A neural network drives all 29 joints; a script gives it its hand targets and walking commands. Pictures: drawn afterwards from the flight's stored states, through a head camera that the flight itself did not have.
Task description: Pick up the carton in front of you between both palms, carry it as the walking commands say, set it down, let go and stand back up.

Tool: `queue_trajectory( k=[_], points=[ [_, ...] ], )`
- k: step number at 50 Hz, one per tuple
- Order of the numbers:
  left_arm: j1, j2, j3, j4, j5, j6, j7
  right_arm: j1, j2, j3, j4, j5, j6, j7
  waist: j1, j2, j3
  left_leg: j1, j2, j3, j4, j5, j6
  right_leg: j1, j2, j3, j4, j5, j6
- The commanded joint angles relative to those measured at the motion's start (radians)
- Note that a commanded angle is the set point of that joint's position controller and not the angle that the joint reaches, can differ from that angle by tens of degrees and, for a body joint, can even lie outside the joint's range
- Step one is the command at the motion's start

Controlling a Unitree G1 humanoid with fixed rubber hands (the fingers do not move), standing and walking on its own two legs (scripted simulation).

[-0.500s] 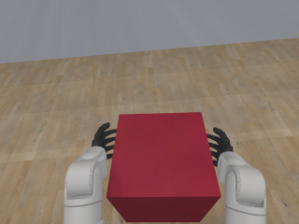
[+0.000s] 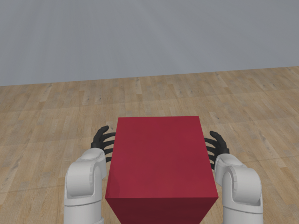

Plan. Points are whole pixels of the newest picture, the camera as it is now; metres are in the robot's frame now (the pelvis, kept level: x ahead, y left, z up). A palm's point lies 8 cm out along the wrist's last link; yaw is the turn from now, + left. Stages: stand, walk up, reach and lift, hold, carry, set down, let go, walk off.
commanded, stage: carry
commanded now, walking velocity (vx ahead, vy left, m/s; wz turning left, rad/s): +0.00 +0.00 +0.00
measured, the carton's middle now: (159, 174) +0.26 +0.00 +0.01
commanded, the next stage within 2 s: hold in 1.46 s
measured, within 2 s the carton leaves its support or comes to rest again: neither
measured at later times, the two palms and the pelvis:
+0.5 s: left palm (98, 168) +0.24 +0.15 +0.08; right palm (224, 175) +0.24 -0.15 +0.07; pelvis -0.02 +0.00 +0.00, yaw +0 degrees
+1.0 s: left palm (102, 179) +0.23 +0.14 +0.04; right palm (221, 186) +0.23 -0.16 +0.03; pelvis -0.06 +0.00 +0.00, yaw +0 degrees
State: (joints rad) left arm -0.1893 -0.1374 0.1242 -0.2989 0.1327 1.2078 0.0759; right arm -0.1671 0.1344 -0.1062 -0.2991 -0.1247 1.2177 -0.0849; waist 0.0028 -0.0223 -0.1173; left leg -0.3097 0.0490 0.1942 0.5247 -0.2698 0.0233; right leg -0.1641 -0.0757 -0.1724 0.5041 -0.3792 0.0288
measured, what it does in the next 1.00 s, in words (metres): shifts its weight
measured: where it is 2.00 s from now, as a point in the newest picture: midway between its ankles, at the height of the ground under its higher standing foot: outside the picture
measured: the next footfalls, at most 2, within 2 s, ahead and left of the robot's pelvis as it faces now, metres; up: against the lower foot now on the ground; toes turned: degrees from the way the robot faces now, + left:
none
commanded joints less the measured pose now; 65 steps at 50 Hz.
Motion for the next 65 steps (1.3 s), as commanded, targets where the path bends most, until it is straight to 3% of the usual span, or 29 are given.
queue_trajectory(
  k=[1,9,18,27,38,46,50,57,65],
  points=[
    [-0.406,-0.923,-0.729,-0.045,-0.424,0.011,-0.251,-0.469,0.904,0.703,-0.093,0.417,-0.008,0.255,-0.001,0.038,-0.301,0.233,0.138,-0.11,0.03,0.825,0.017,0.06,-0.076,0.053,0.009,0.581,0.012],
    [-0.373,-0.915,-0.719,-0.044,-0.41,0.011,-0.249,-0.462,0.891,0.716,-0.108,0.422,-0.004,0.257,-0.001,0.011,-0.279,0.189,0.121,-0.098,0.034,0.659,0.008,0.076,-0.094,0.061,0.004,0.64,-0.003],
    [-0.371,-0.932,-0.736,0.012,-0.393,-0.02,-0.262,-0.448,0.906,0.729,-0.05,0.397,-0.034,0.271,0.0,0.017,-0.206,0.153,0.122,-0.105,-0.008,0.473,0.006,0.025,-0.096,0.072,-0.036,0.463,-0.019],
    [-0.375,-0.898,-0.709,0.089,-0.337,-0.131,-0.265,-0.448,0.874,0.701,0.037,0.337,-0.149,0.272,-0.001,0.017,-0.166,0.132,0.122,-0.116,-0.06,0.326,0.008,-0.019,-0.094,0.09,-0.083,0.294,-0.033],
    [-0.36,-0.835,-0.582,0.249,-0.204,-0.317,-0.258,-0.442,0.81,0.577,0.191,0.215,-0.339,0.269,-0.003,0.022,-0.157,0.112,0.122,-0.123,-0.089,0.232,0.003,-0.06,-0.092,0.103,-0.105,0.187,-0.044],
    [-0.43,-0.857,-0.441,0.45,-0.1,-0.495,-0.266,-0.524,0.824,0.441,0.389,0.116,-0.522,0.281,-0.003,0.026,-0.174,0.108,0.125,-0.127,-0.099,0.198,0.0,-0.07,-0.088,0.107,-0.106,0.153,-0.05],
    [-0.466,-0.905,-0.429,0.504,-0.087,-0.557,-0.277,-0.563,0.873,0.43,0.442,0.103,-0.585,0.292,-0.002,0.028,-0.198,0.119,0.125,-0.128,-0.095,0.213,0.001,-0.065,-0.087,0.108,-0.099,0.163,-0.053],
    [-0.433,-0.933,-0.511,0.444,-0.132,-0.531,-0.28,-0.527,0.906,0.504,0.375,0.144,-0.557,0.292,-0.003,0.026,-0.236,0.14,0.128,-0.125,-0.075,0.292,0.002,-0.047,-0.088,0.108,-0.076,0.23,-0.051],
    [-0.415,-0.903,-0.501,0.422,-0.13,-0.498,-0.276,-0.509,0.873,0.495,0.357,0.143,-0.522,0.288,-0.002,0.022,-0.208,0.123,0.128,-0.121,-0.07,0.289,-0.001,-0.056,-0.089,0.11,-0.077,0.245,-0.051]
  ],
)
